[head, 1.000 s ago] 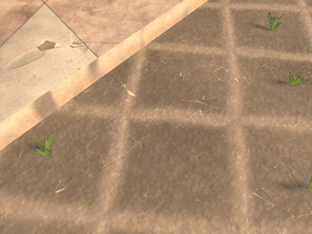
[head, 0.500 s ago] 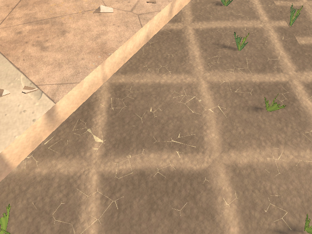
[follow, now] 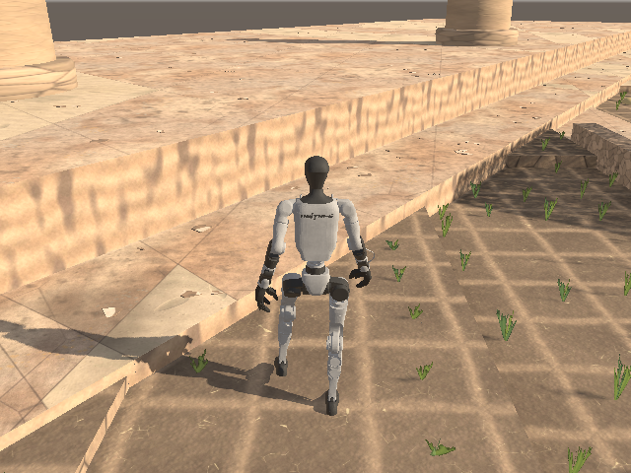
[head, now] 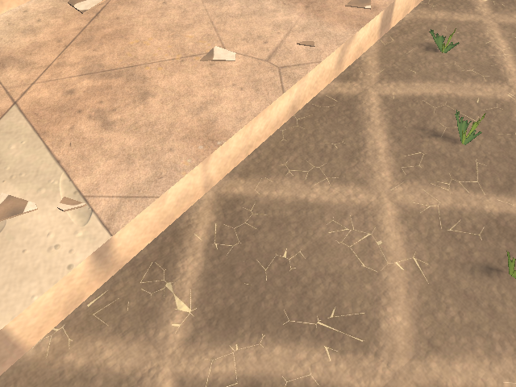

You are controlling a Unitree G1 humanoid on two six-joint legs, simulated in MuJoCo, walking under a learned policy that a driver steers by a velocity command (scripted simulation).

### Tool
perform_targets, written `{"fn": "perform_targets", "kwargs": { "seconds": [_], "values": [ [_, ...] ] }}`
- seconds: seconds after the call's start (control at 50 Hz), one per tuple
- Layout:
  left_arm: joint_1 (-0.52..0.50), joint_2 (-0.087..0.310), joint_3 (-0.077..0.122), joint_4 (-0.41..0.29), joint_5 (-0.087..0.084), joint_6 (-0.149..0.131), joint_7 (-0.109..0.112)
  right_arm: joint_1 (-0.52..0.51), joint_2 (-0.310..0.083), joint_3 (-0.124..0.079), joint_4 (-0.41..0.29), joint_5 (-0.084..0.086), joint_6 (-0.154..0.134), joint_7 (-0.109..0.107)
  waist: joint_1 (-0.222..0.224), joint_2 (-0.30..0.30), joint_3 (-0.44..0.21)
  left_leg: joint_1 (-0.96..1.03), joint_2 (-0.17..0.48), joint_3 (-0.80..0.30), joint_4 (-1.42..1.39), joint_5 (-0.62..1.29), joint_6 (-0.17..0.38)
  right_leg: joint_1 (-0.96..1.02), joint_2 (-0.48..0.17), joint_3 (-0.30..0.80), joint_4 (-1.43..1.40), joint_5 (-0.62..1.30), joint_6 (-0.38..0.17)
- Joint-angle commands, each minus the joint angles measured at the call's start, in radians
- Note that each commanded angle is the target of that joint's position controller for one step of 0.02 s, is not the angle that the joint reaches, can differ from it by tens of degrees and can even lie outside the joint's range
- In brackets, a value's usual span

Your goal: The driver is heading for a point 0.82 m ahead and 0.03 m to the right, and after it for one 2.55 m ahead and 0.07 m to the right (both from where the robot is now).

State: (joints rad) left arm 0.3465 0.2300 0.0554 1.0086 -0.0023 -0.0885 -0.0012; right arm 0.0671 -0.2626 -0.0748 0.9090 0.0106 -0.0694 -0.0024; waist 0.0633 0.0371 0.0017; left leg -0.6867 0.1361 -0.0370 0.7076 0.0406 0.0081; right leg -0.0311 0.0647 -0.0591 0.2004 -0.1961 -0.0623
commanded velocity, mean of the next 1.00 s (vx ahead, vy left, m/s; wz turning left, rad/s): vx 0.50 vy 0.00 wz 0.00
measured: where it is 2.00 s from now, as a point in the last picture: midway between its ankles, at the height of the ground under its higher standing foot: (282, 206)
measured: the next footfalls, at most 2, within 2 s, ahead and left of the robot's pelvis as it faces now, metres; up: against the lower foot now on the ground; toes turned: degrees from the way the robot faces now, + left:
left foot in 0.18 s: +0.30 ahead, +0.15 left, +0.00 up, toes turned +3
right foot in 0.74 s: +0.62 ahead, -0.08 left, +0.00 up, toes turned -3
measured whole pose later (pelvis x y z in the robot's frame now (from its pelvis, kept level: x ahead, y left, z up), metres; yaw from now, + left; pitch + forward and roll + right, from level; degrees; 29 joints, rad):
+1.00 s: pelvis +0.58 +0.00 +0.00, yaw +0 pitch +1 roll -1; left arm 0.29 0.24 0.06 0.98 0.01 -0.09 -0.02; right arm 0.15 -0.28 -0.07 0.93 0.01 -0.07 -0.01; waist 0.04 0.04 0.01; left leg -0.65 0.14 -0.03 0.99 -0.19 0.02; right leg -0.16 0.06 -0.07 0.29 -0.15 -0.08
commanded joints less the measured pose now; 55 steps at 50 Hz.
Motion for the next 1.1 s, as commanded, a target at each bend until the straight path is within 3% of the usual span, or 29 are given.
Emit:
{"fn": "perform_targets", "kwargs": {
  "seconds": [0.02, 0.08, 0.12, 0.16, 0.18, 0.2, 0.22, 0.24, 0.26, 0.28, 0.3, 0.32, 0.36, 0.42, 0.54, 0.64, 0.7, 0.72, 0.74, 0.76, 0.78, 0.8, 0.82, 0.84, 0.86, 0.9, 0.94, 1.0, 1.1],
  "values": [
    [0.026, 0.162, 0.030, -0.028, -0.009, -0.006, 0.008, -0.119, -0.033, 0.005, -0.075, 0.006, -0.013, 0.013, 0.006, -0.091, 0.073, 0.026, -0.033, 0.037, -0.108, 0.070, 0.000, -0.040, -0.261, 0.113, -0.086, 0.206, -0.131],
    [0.064, 0.172, 0.036, -0.004, -0.012, 0.010, 0.012, -0.180, -0.043, 0.010, -0.107, 0.011, -0.022, 0.032, 0.015, -0.096, 0.093, -0.001, -0.045, 0.034, -0.169, 0.001, 0.021, 0.070, -0.309, 0.119, -0.033, 0.250, -0.126],
    [0.054, 0.185, 0.043, 0.000, -0.015, 0.020, 0.016, -0.161, -0.066, 0.005, -0.113, 0.014, -0.028, 0.042, -0.013, -0.112, 0.077, 0.047, -0.061, 0.041, -0.197, -0.072, 0.047, 0.120, -0.335, 0.124, 0.019, 0.348, -0.109],
    [0.008, 0.197, 0.047, -0.010, -0.017, 0.029, 0.018, -0.013, -0.114, -0.019, -0.076, 0.009, -0.032, 0.041, -0.104, -0.134, -0.016, 0.277, -0.121, 0.092, -0.222, -0.109, 0.083, 0.115, -0.307, 0.089, 0.184, 0.648, -0.079],
    [0.000, 0.172, 0.037, -0.019, -0.012, 0.033, 0.019, 0.164, -0.165, -0.045, -0.020, 0.004, -0.031, 0.034, -0.177, -0.113, -0.124, 0.529, -0.122, 0.086, -0.208, -0.083, 0.115, 0.027, -0.251, 0.049, 0.385, 0.670, -0.049],
    [0.023, 0.134, 0.019, -0.044, 0.011, 0.031, 0.020, 0.345, -0.245, -0.065, 0.016, -0.008, -0.026, 0.023, -0.216, 0.037, -0.279, 0.841, 0.087, -0.167, -0.187, -0.077, 0.180, -0.202, -0.177, 0.003, 0.724, 0.321, -0.012],
    [0.139, 0.005, -0.015, -0.041, 0.001, 0.006, 0.006, 0.365, -0.277, -0.066, 0.032, -0.008, -0.024, 0.032, -0.137, 0.292, -0.387, 1.107, 0.269, -0.650, -0.347, -0.288, 0.336, -0.571, 0.007, 0.076, 1.018, -0.365, 0.037],
    [0.053, 0.120, 0.010, -0.039, -0.024, -0.017, 0.000, 0.333, -0.182, -0.039, 0.021, 0.003, -0.026, 0.032, -0.173, 0.169, -0.319, 1.062, 0.231, -0.649, -0.403, -0.406, 0.293, -0.683, -0.050, 0.186, 1.123, -0.387, 0.018],
    [-0.043, 0.160, 0.021, -0.069, -0.044, -0.032, -0.003, 0.248, -0.141, -0.027, 0.003, 0.004, -0.031, 0.027, -0.163, 0.122, -0.185, 0.931, 0.201, -0.498, -0.417, -0.366, 0.249, -0.739, -0.099, 0.162, 1.124, -0.294, 0.001],
    [-0.088, 0.155, 0.021, -0.075, -0.041, -0.035, 0.004, 0.172, -0.122, -0.018, -0.015, -0.005, -0.033, 0.027, -0.130, 0.029, -0.114, 0.782, 0.168, -0.390, -0.443, -0.262, 0.230, -0.698, -0.153, 0.135, 1.080, -0.197, 0.001],
    [-0.105, 0.149, 0.028, -0.075, -0.025, -0.028, 0.010, 0.128, -0.094, -0.010, -0.020, -0.015, -0.036, 0.030, -0.102, 0.008, -0.061, 0.660, 0.137, -0.309, -0.471, -0.171, 0.222, -0.652, -0.183, 0.128, 1.021, -0.142, 0.005],
    [-0.081, 0.133, 0.031, -0.071, -0.021, -0.015, 0.011, 0.113, -0.073, -0.002, -0.017, -0.025, -0.039, 0.032, -0.068, 0.031, -0.055, 0.591, 0.115, -0.258, -0.498, -0.129, 0.214, -0.588, -0.207, 0.137, 0.987, -0.105, 0.005],
    [-0.063, 0.095, 0.028, -0.068, -0.019, 0.007, 0.012, 0.130, -0.078, -0.002, -0.005, -0.019, -0.042, 0.032, -0.047, 0.038, -0.037, 0.530, 0.100, -0.200, -0.545, -0.102, 0.224, -0.558, -0.221, 0.129, 0.921, -0.086, 0.015],
    [-0.158, 0.098, 0.030, -0.104, -0.006, 0.018, 0.015, 0.178, -0.125, -0.012, 0.014, -0.016, -0.042, 0.013, -0.059, 0.013, 0.013, 0.525, 0.099, -0.145, -0.591, -0.058, 0.234, -0.649, -0.230, 0.119, 0.779, 0.039, 0.046],
    [-0.356, 0.071, 0.016, -0.160, -0.008, 0.005, -0.004, 0.272, -0.132, -0.008, 0.047, -0.004, -0.031, -0.006, -0.117, 0.016, 0.055, 0.561, 0.042, -0.020, -0.607, -0.033, 0.183, -0.622, -0.176, 0.062, 0.444, 0.315, 0.060],
    [-0.471, 0.080, 0.005, -0.211, -0.018, -0.006, -0.033, 0.350, -0.144, -0.015, 0.091, 0.002, -0.006, -0.010, -0.143, 0.023, 0.089, 0.732, 0.111, -0.025, -0.537, 0.019, 0.177, -0.658, -0.151, 0.060, 0.327, 0.239, 0.032],
    [-0.391, 0.128, 0.021, -0.205, -0.018, -0.014, -0.043, 0.316, -0.167, -0.025, 0.089, 0.004, 0.008, -0.015, -0.076, 0.061, 0.033, 0.788, 0.131, -0.019, -0.419, 0.286, 0.147, -0.514, -0.106, 0.030, 0.297, 0.126, -0.010],
    [-0.272, 0.158, 0.039, -0.171, -0.014, -0.015, -0.041, 0.291, -0.165, -0.023, 0.083, 0.006, 0.013, -0.016, -0.010, 0.064, -0.037, 0.768, 0.099, 0.012, -0.289, 0.442, 0.127, -0.348, -0.071, 0.000, 0.280, 0.132, -0.033],
    [-0.089, 0.213, 0.065, -0.115, -0.009, -0.014, -0.033, 0.287, -0.137, -0.011, 0.071, 0.000, 0.015, -0.017, 0.062, 0.038, -0.153, 0.649, 0.045, 0.051, -0.073, 0.416, 0.096, -0.074, -0.097, 0.031, 0.310, 0.162, -0.070],
    [0.065, 0.311, 0.089, -0.086, 0.010, -0.011, -0.025, 0.376, -0.054, 0.017, 0.047, -0.015, 0.003, -0.009, 0.054, -0.148, -0.323, 0.280, -0.073, 0.096, 0.317, 0.050, 0.033, 0.343, -0.352, 0.401, 0.320, 0.113, -0.202],
    [0.090, 0.279, 0.076, -0.075, -0.005, -0.003, -0.025, 0.400, -0.010, 0.034, 0.061, -0.007, -0.023, -0.001, 0.043, -0.310, -0.420, 0.050, -0.199, 0.004, 0.561, -0.595, 0.005, 0.476, -0.474, 0.781, 0.140, -0.026, -0.296],
    [0.026, 0.217, 0.053, -0.087, -0.014, -0.004, -0.024, 0.313, -0.112, 0.008, 0.043, 0.020, -0.045, 0.006, 0.053, -0.230, -0.305, -0.061, -0.132, -0.078, 0.657, -0.588, 0.028, 0.390, -0.435, 0.702, 0.110, -0.112, -0.245],
    [-0.056, 0.179, 0.042, -0.109, -0.009, -0.005, -0.019, 0.227, -0.133, 0.004, 0.018, 0.036, -0.056, 0.007, 0.036, -0.177, -0.187, -0.089, -0.079, -0.049, 0.647, -0.506, 0.044, 0.245, -0.401, 0.555, 0.093, -0.077, -0.208],
    [-0.126, 0.151, 0.032, -0.119, 0.002, -0.008, -0.021, 0.188, -0.127, 0.001, 0.014, 0.027, -0.055, 0.001, 0.002, -0.102, -0.101, -0.053, -0.033, -0.024, 0.580, -0.419, 0.044, 0.083, -0.362, 0.447, 0.056, 0.004, -0.189],
    [-0.168, 0.118, 0.022, -0.124, 0.012, -0.014, -0.024, 0.189, -0.124, -0.008, 0.018, 0.013, -0.043, -0.006, -0.035, -0.101, -0.063, 0.013, 0.000, -0.030, 0.511, -0.369, 0.043, -0.030, -0.328, 0.375, 0.026, 0.067, -0.171],
    [-0.180, 0.108, 0.018, -0.116, 0.014, -0.018, -0.029, 0.230, -0.077, -0.005, 0.028, 0.007, -0.015, -0.009, -0.077, -0.119, -0.039, 0.097, 0.021, -0.032, 0.446, -0.334, 0.036, -0.140, -0.302, 0.308, -0.030, 0.097, -0.171],
    [-0.154, 0.141, 0.025, -0.103, 0.009, -0.022, -0.022, 0.201, -0.065, -0.005, 0.016, 0.002, -0.001, -0.012, -0.086, -0.107, -0.008, 0.070, 0.030, -0.022, 0.367, -0.280, 0.018, -0.173, -0.296, 0.257, -0.069, 0.140, -0.184],
    [-0.105, 0.166, 0.030, -0.087, 0.008, -0.017, -0.003, 0.096, -0.071, -0.008, -0.018, -0.011, -0.001, -0.010, -0.064, -0.084, 0.019, -0.007, 0.029, -0.016, 0.192, -0.110, -0.007, -0.138, -0.283, 0.200, -0.092, 0.190, -0.174],
    [-0.023, 0.179, 0.032, -0.059, -0.006, -0.007, 0.007, -0.073, -0.043, 0.010, -0.059, -0.001, -0.013, 0.006, -0.007, -0.085, 0.054, 0.056, -0.025, 0.038, -0.083, 0.071, -0.010, -0.102, -0.244, 0.109, -0.096, 0.191, -0.136]
  ]
}}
